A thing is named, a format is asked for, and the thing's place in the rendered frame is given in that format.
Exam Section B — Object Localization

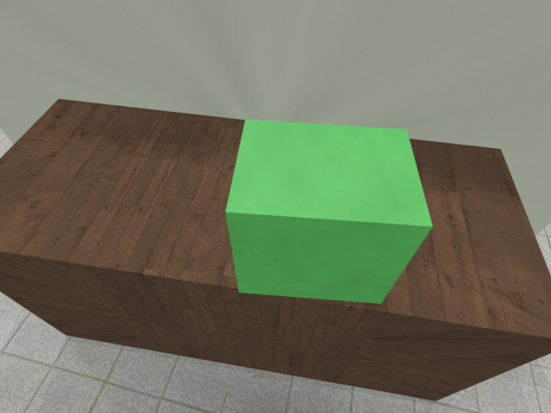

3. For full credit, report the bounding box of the pedestal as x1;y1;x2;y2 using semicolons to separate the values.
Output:
0;99;551;401

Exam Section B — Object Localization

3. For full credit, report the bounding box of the carton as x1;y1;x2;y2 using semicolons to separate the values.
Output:
226;120;433;304

